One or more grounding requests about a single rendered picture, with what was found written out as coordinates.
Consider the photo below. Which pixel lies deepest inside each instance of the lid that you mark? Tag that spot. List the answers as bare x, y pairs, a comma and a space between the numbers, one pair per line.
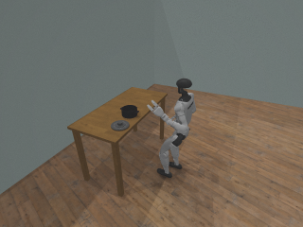
125, 125

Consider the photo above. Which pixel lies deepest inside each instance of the robot right upper arm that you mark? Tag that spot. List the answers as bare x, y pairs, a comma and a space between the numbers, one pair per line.
194, 106

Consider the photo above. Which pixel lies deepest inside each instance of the robot left thigh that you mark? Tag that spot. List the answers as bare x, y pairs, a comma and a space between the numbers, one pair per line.
174, 140

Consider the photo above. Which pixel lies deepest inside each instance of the pot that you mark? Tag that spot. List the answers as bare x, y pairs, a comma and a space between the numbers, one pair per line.
129, 111

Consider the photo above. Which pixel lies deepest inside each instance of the robot left foot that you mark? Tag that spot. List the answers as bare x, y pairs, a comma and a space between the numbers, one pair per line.
162, 172

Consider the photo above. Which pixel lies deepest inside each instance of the left robot hand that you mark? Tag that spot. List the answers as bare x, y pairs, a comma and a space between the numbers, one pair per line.
158, 111

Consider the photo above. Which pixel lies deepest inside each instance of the table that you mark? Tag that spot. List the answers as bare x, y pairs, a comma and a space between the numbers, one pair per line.
97, 124

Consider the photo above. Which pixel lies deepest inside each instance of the left robot forearm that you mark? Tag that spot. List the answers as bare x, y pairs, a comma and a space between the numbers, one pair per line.
177, 126

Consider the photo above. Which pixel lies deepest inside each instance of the robot left upper arm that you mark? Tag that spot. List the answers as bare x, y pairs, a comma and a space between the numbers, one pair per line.
179, 109

